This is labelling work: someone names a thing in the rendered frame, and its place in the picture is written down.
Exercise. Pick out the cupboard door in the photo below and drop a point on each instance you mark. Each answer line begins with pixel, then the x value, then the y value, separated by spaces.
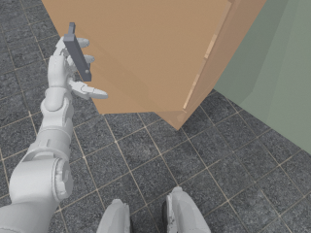
pixel 147 53

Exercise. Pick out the robot right shin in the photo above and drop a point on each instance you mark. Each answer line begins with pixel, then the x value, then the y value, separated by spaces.
pixel 172 225

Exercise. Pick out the left robot upper arm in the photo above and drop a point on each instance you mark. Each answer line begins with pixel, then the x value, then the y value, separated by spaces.
pixel 37 188

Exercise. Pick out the robot shin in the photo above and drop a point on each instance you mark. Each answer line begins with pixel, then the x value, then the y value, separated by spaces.
pixel 119 201
pixel 172 225

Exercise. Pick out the robot left shin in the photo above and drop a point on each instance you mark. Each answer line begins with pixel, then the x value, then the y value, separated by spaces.
pixel 119 201

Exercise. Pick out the left robot forearm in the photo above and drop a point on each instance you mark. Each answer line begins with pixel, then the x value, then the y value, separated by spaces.
pixel 55 134

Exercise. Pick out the robot left hand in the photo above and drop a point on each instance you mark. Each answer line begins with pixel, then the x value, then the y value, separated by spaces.
pixel 61 68

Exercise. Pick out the handle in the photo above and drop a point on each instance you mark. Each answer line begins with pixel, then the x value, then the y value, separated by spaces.
pixel 71 43

